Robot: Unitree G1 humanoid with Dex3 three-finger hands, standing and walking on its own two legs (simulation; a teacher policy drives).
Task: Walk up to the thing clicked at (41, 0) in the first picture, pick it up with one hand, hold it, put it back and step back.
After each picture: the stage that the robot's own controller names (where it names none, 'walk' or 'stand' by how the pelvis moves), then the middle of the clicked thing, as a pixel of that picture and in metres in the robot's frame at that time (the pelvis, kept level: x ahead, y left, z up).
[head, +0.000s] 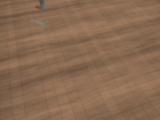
stand; (41, 0) +2.23 +0.60 -0.65
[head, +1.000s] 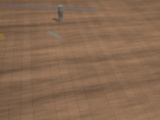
walk; (60, 14) +2.13 +0.28 -0.63
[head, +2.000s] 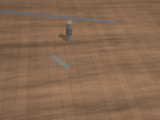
walk; (69, 31) +1.46 +0.08 -0.64
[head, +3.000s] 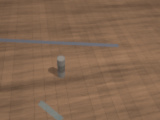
walk; (61, 67) +0.93 +0.15 -0.65
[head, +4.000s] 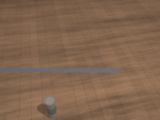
walk; (51, 108) +0.56 +0.20 -0.65
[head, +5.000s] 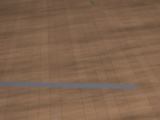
stand; out of the picture +0.41 +0.21 -0.64
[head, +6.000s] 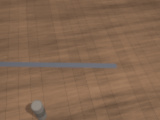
walk; (39, 111) +0.42 +0.27 -0.64
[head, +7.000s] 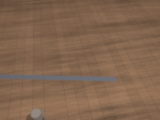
stand; out of the picture +0.47 +0.31 -0.65
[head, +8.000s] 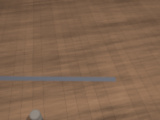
stand; out of the picture +0.47 +0.33 -0.66
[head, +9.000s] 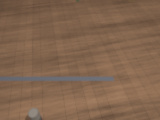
stand; (37, 119) +0.49 +0.35 -0.66
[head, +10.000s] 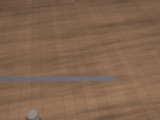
stand; out of the picture +0.48 +0.36 -0.66
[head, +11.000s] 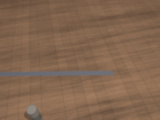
go down; (35, 115) +0.48 +0.36 -0.65
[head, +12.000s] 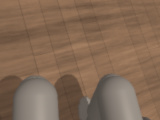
go down; out of the picture +0.54 +0.41 -0.24
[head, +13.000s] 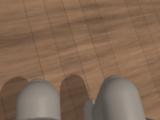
go down; out of the picture +0.53 +0.40 -0.24
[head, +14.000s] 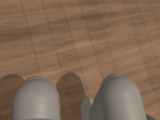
close in; out of the picture +0.53 +0.41 -0.23
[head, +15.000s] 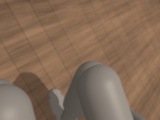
close; out of the picture +0.50 +0.45 -0.17
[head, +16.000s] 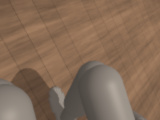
lift; out of the picture +0.49 +0.44 -0.17
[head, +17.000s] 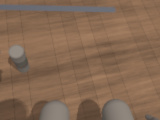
lift; (20, 60) +0.53 +0.34 -0.38
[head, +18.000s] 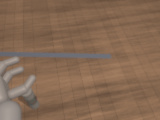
approach; (30, 98) +0.51 +0.34 -0.58
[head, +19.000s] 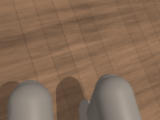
approach; out of the picture +0.55 +0.39 -0.23
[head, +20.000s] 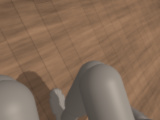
lift; out of the picture +0.51 +0.44 -0.17
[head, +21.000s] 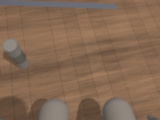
approach; (17, 55) +0.55 +0.35 -0.37
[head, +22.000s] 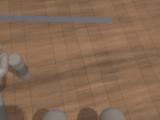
close; (20, 68) +0.54 +0.35 -0.43
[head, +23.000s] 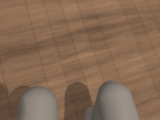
approach; out of the picture +0.55 +0.37 -0.27
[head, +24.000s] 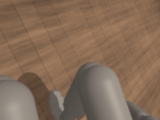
approach; out of the picture +0.51 +0.44 -0.19
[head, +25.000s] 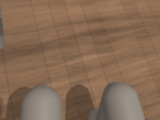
approach; out of the picture +0.58 +0.37 -0.24
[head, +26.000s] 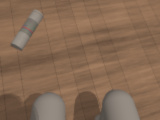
lift; (27, 29) +0.71 +0.29 -0.41
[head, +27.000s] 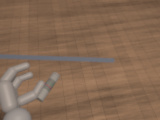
hold; (48, 86) +0.67 +0.27 -0.67
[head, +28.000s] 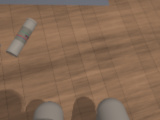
approach; (22, 37) +0.70 +0.33 -0.48
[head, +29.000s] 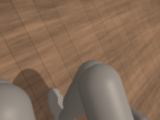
approach; out of the picture +0.70 +0.48 -0.27
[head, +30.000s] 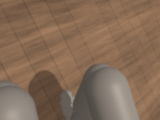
approach; out of the picture +0.71 +0.52 -0.27
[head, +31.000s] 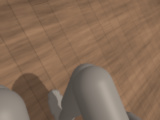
approach; out of the picture +0.72 +0.59 -0.30
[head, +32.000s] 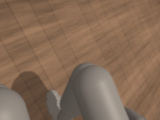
approach; out of the picture +0.73 +0.65 -0.30
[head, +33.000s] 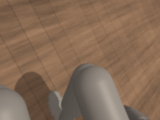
approach; out of the picture +0.76 +0.72 -0.30
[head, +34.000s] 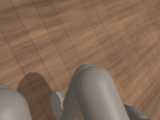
approach; out of the picture +0.78 +0.79 -0.30
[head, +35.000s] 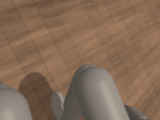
approach; out of the picture +0.80 +0.86 -0.30
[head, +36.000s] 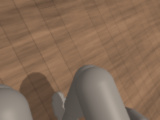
approach; out of the picture +0.82 +0.93 -0.31
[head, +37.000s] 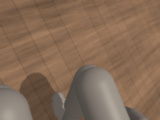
approach; out of the picture +0.84 +1.00 -0.31
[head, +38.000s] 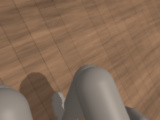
approach; out of the picture +0.85 +1.06 -0.31
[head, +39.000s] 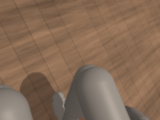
approach; out of the picture +0.87 +1.12 -0.31
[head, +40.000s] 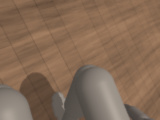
approach; out of the picture +0.88 +1.19 -0.31
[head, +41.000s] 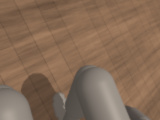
stand; out of the picture +0.90 +1.24 -0.31
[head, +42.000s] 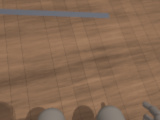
walk; out of the picture +1.08 +1.13 -0.52
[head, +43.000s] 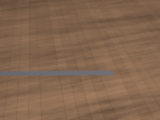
stand; out of the picture +1.12 +1.12 -0.68
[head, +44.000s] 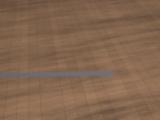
stand; out of the picture +1.14 +1.18 -0.68
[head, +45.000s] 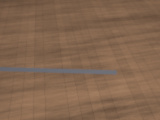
stand; out of the picture +1.15 +1.23 -0.72
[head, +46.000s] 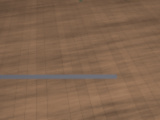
stand; out of the picture +1.17 +1.29 -0.75
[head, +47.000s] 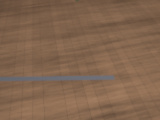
stand; out of the picture +1.15 +1.34 -0.75
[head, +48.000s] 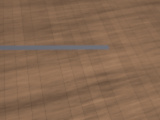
walk; out of the picture +1.20 +1.35 -0.73
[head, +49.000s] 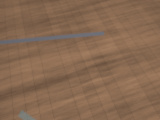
walk; out of the picture +1.29 +1.52 -0.71
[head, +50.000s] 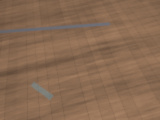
walk; out of the picture +1.70 +1.53 -0.73
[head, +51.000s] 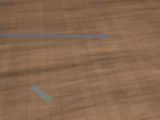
stand; out of the picture +1.86 +1.43 -0.73
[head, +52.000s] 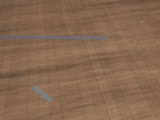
stand; out of the picture +1.90 +1.48 -0.75
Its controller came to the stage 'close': yes
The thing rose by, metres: 0.00
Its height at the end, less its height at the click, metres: -0.09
